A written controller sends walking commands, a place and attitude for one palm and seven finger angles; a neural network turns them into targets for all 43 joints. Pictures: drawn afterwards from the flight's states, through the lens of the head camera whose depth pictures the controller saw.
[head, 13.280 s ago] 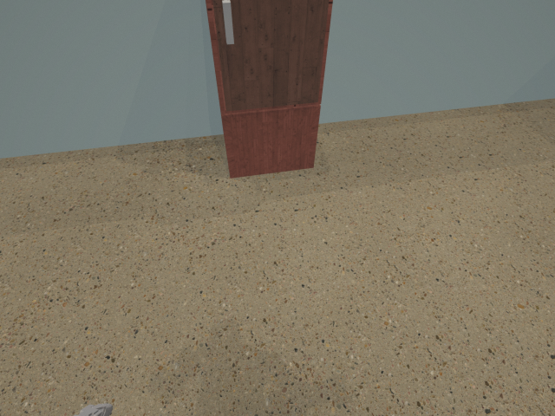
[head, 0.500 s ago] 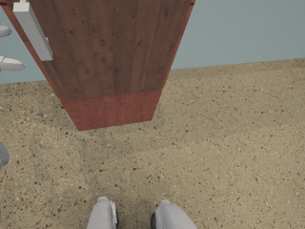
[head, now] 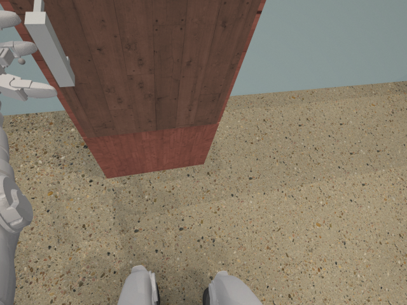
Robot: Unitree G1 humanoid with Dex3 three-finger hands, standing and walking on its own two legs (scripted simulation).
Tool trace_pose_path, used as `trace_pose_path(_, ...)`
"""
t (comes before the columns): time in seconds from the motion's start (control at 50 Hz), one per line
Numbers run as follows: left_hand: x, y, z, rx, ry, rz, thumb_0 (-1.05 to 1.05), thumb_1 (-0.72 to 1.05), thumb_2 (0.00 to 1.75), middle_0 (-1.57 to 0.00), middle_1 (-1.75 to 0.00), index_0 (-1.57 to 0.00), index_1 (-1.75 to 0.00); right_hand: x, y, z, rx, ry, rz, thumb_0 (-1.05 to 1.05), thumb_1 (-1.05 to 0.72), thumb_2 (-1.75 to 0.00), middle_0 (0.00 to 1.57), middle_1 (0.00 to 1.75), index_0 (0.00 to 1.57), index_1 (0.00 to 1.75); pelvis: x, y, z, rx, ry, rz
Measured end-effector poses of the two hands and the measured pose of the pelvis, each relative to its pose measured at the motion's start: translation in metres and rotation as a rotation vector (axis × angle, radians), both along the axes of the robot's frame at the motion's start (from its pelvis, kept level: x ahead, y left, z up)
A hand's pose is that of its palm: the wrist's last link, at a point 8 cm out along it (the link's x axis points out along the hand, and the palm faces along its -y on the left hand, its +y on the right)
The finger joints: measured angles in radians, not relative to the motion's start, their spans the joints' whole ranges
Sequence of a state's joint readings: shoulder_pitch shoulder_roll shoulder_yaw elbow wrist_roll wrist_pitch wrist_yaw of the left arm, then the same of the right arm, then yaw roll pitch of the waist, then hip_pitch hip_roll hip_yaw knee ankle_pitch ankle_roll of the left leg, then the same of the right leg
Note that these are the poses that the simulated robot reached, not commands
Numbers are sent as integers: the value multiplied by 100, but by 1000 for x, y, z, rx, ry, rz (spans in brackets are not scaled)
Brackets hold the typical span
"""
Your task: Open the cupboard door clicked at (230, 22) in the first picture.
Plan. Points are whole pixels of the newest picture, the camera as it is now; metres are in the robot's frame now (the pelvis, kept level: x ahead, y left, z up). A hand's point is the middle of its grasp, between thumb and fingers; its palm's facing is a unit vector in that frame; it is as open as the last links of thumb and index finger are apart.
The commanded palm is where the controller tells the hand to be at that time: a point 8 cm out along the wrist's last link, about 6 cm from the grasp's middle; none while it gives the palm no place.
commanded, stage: slide the fingers in behind the handle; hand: left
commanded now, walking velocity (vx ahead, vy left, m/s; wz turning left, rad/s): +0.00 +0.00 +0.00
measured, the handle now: (54, 44) +0.57 +0.22 +0.10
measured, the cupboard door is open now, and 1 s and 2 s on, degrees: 0 0 0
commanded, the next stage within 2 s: move the hooked fingers beside the handle in 1.14 s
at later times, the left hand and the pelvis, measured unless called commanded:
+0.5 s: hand (30, 66) +0.52 +0.25 +0.10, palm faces +0.18 -0.98 +0.01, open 14.7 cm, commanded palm +0.51 +0.25 +0.10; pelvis +0.00 -0.01 +0.00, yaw +2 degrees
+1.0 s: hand (38, 67) +0.51 +0.24 +0.10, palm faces +0.21 -0.98 +0.00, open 15.2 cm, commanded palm +0.51 +0.23 +0.10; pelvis +0.00 -0.02 +0.00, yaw +4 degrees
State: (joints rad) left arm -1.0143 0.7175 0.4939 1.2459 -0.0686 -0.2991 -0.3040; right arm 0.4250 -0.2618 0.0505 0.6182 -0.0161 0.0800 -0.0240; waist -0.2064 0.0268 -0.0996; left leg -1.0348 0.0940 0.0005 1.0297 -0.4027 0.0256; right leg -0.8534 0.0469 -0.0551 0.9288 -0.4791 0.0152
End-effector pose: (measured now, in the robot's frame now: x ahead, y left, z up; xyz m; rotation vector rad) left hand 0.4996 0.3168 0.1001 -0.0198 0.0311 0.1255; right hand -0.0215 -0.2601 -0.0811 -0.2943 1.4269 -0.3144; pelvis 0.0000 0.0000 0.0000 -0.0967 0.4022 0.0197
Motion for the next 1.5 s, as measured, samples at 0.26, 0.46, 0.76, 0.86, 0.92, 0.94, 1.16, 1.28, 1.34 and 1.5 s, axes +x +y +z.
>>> trace_pose_path(0.26, -7, -8, 1, 10, -3, 30, -1, -50, 30, -26, -119, -24, -118, 12, -1, -5, 27, 0, 32, 0, -91, -89, 20, 30, 21, 30, 3, -3, 1, 4, -11, 20)
trace_pose_path(0.46, -12, -15, 1, 13, -12, 56, -1, -50, 30, -21, -117, -18, -115, 16, -9, -7, 33, 7, 50, 0, -91, -89, 20, 30, 21, 30, 4, -7, 2, 6, -17, 34)
trace_pose_path(0.76, -16, -27, 0, 5, -20, 84, -1, -50, 30, -28, -119, -7, -116, 25, -14, -13, 48, -6, 94, 0, -91, -89, 20, 30, 20, 30, 1, -14, -2, 7, -16, 58)
trace_pose_path(0.86, -16, -28, 0, 7, -21, 88, -1, -50, 30, -29, -120, -6, -117, 26, -14, -15, 49, -13, 103, 0, -91, -89, 20, 30, 20, 30, -1, -15, -3, 6, -12, 62)
trace_pose_path(0.92, -16, -28, 0, 13, -19, 88, -1, -50, 30, -29, -120, -5, -117, 25, -14, -15, 50, -17, 104, 0, -91, -89, 20, 30, 20, 30, -2, -15, -4, 5, -11, 63)
trace_pose_path(0.94, -17, -28, 0, 14, -19, 87, -1, -50, 30, -29, -120, -5, -117, 24, -14, -15, 50, -17, 105, 0, -91, -89, 20, 30, 20, 30, -3, -15, -4, 5, -12, 63)
trace_pose_path(1.16, -16, -27, 0, 13, -18, 84, -1, -50, 30, -30, -120, -6, -118, 14, -14, -15, 44, -6, 99, 0, -91, -89, 20, 30, 20, 30, -6, -14, -5, 3, -9, 63)
trace_pose_path(1.28, -14, -24, 0, 11, -21, 80, -1, -50, 30, -30, -120, -8, -120, 8, -13, -13, 38, 7, 95, 0, -91, -89, 20, 30, 20, 30, -7, -13, -6, 1, -2, 62)
trace_pose_path(1.34, -14, -23, 0, 11, -23, 76, -1, -50, 30, -30, -120, -9, -120, 6, -12, -13, 37, 11, 91, 0, -91, -89, 20, 30, 20, 30, -7, -11, -6, 0, -2, 60)
trace_pose_path(1.5, -12, -20, 0, 14, -19, 68, -1, -50, 30, -30, -120, -12, -121, 4, -8, -12, 36, 12, 83, 0, -91, -89, 20, 30, 20, 30, -8, -8, -6, -2, 0, 55)
